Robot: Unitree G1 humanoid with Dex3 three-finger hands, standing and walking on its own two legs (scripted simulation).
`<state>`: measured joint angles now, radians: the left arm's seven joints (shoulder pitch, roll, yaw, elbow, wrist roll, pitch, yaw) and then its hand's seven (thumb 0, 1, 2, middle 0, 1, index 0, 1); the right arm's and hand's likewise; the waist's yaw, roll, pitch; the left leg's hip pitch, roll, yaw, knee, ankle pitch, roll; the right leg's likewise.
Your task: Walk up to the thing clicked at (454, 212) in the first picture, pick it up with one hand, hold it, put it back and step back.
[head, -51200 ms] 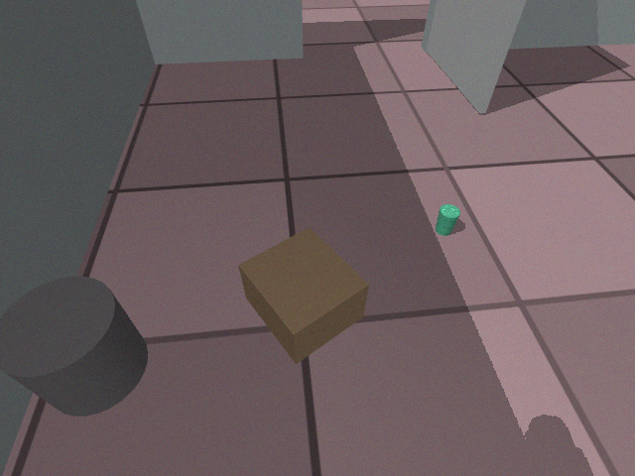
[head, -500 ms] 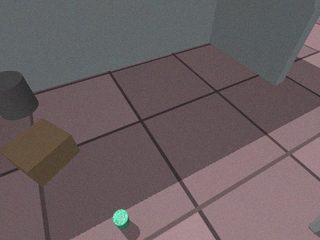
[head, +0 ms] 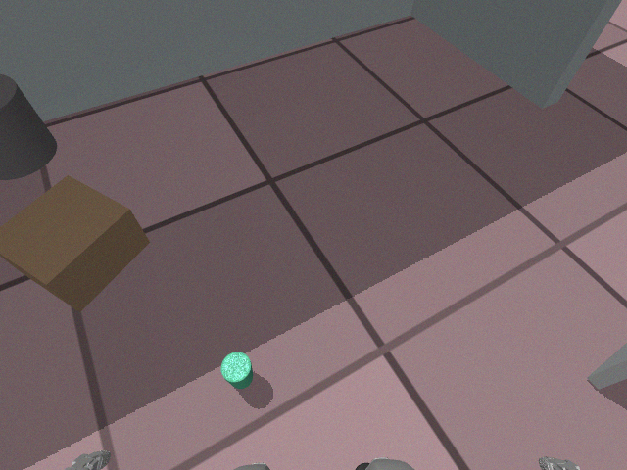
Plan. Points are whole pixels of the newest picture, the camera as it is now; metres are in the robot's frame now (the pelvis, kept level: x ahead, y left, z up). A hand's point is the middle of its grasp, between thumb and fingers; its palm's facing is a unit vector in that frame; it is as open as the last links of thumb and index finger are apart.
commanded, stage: step back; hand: left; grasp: from above
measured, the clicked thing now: (239, 372) +0.43 +0.22 -0.70
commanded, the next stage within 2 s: none
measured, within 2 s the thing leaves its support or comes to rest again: neither
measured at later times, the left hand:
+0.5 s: hand out of the picture +0.03 +0.27 -0.16, palm faces -0.12 -0.92 -0.38, open 7.4 cm
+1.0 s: hand out of the picture -0.10 +0.28 -0.15, palm faces -0.02 -0.94 -0.34, open 7.4 cm
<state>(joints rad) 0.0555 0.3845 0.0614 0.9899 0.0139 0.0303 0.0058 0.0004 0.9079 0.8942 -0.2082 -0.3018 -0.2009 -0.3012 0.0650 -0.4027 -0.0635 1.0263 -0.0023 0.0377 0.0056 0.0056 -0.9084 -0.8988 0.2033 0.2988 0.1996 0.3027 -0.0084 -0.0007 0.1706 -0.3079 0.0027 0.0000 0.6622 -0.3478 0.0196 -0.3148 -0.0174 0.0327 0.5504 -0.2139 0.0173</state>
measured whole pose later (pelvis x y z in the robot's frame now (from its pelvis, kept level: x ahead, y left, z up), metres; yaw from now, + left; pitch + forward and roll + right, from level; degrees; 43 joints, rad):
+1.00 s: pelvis -0.23 +0.03 +0.00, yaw +1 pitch -4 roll -1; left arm 0.10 0.38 0.07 0.80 0.03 0.09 0.00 0.00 0.91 0.89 -0.21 -0.30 -0.20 -0.30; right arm 0.20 -0.36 -0.04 0.89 -0.04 0.02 0.00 0.01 -0.91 -0.90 0.21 0.30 0.20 0.30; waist -0.02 -0.05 0.18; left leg -0.25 -0.02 -0.05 0.64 -0.33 0.03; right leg -0.49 0.06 0.09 0.94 -0.48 -0.01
